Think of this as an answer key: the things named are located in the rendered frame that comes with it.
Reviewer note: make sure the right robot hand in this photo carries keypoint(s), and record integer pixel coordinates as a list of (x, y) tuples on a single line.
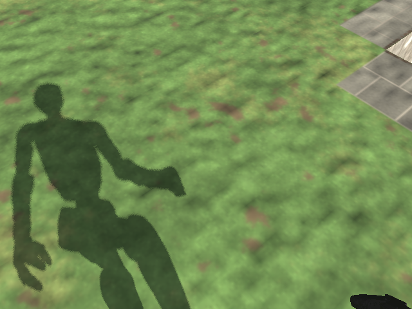
[(364, 301)]

